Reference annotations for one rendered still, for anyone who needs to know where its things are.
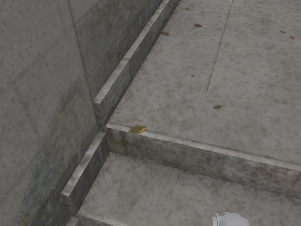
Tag robot right thigh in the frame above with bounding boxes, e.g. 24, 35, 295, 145
211, 212, 249, 226

